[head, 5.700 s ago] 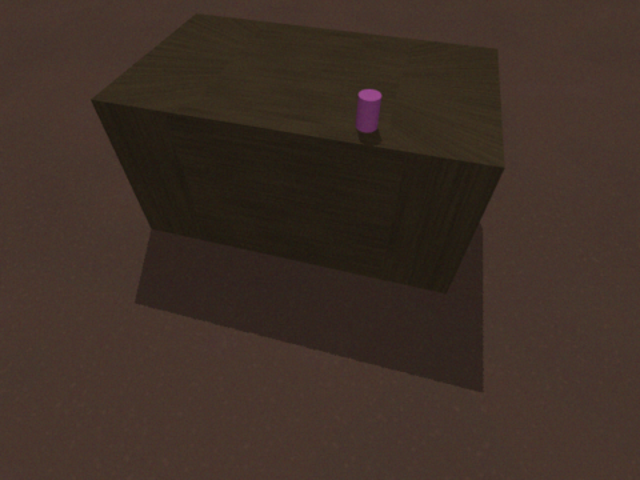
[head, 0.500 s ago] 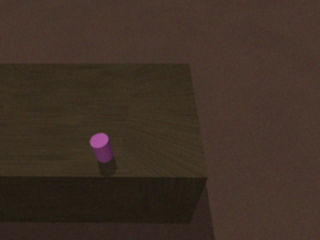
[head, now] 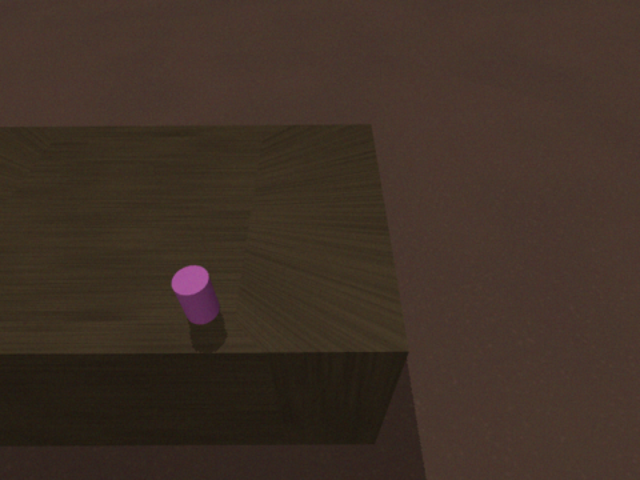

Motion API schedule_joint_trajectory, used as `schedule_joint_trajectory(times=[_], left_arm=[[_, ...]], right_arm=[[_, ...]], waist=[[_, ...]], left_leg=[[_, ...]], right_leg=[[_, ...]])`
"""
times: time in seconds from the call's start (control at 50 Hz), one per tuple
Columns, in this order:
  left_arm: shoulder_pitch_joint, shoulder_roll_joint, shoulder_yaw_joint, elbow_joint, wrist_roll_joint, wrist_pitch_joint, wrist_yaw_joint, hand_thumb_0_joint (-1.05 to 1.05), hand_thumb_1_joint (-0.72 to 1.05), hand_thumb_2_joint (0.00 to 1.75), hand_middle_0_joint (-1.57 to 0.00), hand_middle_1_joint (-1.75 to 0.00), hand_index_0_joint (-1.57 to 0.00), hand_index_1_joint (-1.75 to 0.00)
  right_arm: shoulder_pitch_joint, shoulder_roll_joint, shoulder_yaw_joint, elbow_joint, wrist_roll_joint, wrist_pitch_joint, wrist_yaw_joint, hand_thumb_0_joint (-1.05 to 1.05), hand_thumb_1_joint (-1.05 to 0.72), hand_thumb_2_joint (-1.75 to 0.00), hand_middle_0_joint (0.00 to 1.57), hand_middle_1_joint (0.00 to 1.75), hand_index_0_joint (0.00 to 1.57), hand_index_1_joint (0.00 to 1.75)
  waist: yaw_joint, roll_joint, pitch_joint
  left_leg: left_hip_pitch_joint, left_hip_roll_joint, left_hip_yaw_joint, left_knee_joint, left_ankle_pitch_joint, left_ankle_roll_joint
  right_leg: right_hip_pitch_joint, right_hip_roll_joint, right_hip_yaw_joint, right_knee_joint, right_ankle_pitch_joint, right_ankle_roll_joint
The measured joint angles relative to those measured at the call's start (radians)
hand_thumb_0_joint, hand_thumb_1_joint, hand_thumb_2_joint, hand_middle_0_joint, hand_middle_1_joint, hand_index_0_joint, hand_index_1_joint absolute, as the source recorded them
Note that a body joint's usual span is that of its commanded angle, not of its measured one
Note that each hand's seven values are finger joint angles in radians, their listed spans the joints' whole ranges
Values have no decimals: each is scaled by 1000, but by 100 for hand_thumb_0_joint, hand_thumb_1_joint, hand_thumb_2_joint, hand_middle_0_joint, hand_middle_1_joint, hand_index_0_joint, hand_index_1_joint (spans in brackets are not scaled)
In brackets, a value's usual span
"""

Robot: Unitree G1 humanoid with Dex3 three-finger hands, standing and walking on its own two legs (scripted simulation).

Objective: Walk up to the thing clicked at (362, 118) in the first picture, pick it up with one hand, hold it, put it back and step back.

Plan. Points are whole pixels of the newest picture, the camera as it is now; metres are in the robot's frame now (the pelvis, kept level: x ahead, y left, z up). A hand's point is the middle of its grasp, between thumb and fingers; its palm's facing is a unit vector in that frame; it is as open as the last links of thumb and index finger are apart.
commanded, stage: stand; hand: left
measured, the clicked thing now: (196, 295) +0.45 +0.24 -0.13
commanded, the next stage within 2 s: go down in 1.24 s
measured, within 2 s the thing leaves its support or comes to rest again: neither
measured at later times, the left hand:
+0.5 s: hand out of the picture +0.09 +0.26 -0.15, palm faces -0.03 -0.94 -0.35, open 7.4 cm
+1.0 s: hand out of the picture +0.09 +0.26 -0.15, palm faces -0.03 -0.94 -0.35, open 7.4 cm
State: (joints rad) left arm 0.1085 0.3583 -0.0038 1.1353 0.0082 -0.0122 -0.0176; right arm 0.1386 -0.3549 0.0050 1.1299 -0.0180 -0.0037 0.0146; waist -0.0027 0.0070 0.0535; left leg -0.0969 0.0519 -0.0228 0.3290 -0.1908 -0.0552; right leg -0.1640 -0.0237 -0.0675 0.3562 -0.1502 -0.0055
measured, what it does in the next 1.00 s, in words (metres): stands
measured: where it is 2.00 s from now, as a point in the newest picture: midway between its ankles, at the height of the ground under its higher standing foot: outside the picture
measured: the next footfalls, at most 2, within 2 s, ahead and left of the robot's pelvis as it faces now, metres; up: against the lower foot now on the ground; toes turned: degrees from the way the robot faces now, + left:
none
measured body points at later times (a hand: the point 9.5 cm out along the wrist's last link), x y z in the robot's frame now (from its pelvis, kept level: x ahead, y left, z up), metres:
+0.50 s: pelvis +0.01 +0.00 +0.00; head +0.02 +0.00 +0.45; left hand +0.09 +0.31 -0.13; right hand +0.08 -0.30 -0.14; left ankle +0.00 +0.16 -0.75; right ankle +0.03 -0.11 -0.75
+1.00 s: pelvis +0.02 +0.00 +0.00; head +0.03 +0.00 +0.45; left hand +0.09 +0.30 -0.13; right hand +0.08 -0.30 -0.14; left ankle +0.00 +0.16 -0.75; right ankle +0.03 -0.11 -0.75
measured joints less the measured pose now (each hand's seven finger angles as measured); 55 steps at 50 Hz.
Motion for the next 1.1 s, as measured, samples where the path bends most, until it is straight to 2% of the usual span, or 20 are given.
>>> schedule_joint_trajectory(times=[1.1], left_arm=[[-2,-2,4,2,0,2,3,0,90,90,-21,-30,-21,-30]], right_arm=[[-13,1,6,-9,0,-1,-6,0,-91,-90,21,30,20,30]], waist=[[4,-1,3]], left_leg=[[18,5,10,-14,-18,-1]], right_leg=[[9,5,9,-3,-20,1]])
